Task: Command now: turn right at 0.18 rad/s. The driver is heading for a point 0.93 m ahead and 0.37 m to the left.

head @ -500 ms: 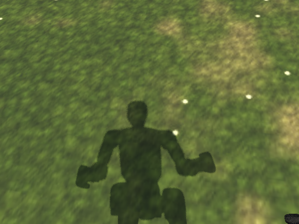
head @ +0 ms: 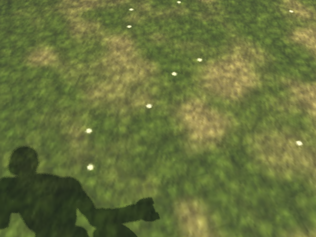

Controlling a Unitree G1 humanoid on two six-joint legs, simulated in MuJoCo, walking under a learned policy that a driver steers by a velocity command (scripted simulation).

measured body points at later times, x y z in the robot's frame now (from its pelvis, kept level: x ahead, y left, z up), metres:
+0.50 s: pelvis +0.01 +0.00 -0.01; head +0.05 +0.03 +0.44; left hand +0.06 +0.32 -0.11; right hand +0.25 -0.22 -0.10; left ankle -0.02 +0.11 -0.73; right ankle +0.00 -0.15 -0.74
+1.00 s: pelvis +0.23 +0.14 -0.02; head +0.25 +0.16 +0.43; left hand +0.22 +0.47 -0.10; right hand +0.43 -0.10 -0.13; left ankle -0.02 +0.10 -0.73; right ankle +0.38 +0.12 -0.74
